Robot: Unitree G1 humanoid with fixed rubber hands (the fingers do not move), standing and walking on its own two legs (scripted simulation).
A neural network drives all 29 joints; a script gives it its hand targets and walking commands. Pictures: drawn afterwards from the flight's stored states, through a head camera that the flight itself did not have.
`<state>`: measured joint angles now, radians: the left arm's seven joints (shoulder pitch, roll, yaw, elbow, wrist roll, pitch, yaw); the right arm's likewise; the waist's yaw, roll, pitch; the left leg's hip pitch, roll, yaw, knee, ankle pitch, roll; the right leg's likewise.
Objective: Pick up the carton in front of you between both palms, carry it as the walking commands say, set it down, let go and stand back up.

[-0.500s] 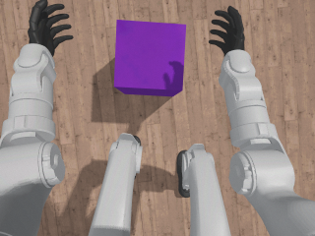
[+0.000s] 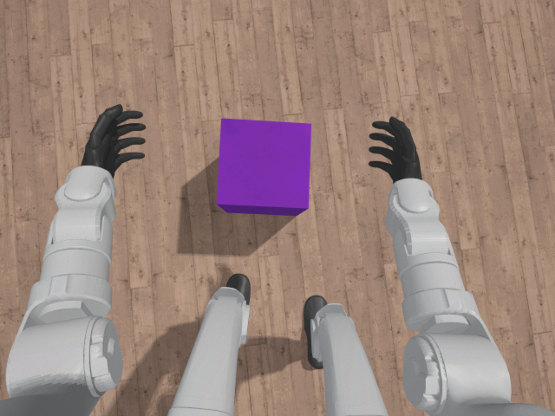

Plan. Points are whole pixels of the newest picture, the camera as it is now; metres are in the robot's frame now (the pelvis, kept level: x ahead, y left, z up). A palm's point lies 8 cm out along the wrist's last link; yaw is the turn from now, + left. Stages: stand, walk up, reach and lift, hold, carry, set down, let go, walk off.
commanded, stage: let go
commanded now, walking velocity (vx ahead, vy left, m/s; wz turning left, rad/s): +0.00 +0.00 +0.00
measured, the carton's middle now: (264, 173) +0.50 +0.06 -0.55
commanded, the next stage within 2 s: stand in 1.06 s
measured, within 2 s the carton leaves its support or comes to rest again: neither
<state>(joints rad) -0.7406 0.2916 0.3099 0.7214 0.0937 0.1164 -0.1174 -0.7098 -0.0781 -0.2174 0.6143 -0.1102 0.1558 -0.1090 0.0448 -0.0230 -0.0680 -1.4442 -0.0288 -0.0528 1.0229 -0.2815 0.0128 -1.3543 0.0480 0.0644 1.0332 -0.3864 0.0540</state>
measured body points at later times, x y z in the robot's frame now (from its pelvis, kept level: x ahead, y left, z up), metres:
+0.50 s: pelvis +0.06 -0.01 +0.09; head +0.17 -0.01 +0.53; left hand +0.26 +0.23 +0.00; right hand +0.29 -0.23 +0.00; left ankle +0.07 +0.10 -0.64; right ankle +0.03 -0.15 -0.64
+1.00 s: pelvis +0.07 -0.03 +0.10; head +0.09 -0.03 +0.55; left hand +0.24 +0.21 +0.03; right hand +0.26 -0.26 +0.03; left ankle +0.07 +0.10 -0.64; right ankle +0.03 -0.15 -0.64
